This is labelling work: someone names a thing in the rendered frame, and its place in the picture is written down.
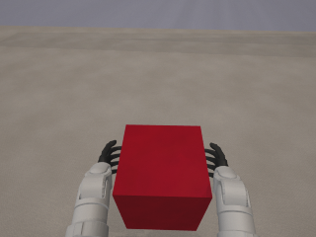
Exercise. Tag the robot left hand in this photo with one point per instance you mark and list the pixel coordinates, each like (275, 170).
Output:
(106, 156)

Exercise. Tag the right robot forearm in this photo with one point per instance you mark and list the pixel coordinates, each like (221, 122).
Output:
(233, 204)

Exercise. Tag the left robot forearm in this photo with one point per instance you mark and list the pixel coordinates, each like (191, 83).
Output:
(92, 203)

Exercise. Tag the carton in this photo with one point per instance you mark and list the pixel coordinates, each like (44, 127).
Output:
(162, 180)

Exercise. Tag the robot right hand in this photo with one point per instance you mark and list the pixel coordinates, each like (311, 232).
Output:
(219, 159)

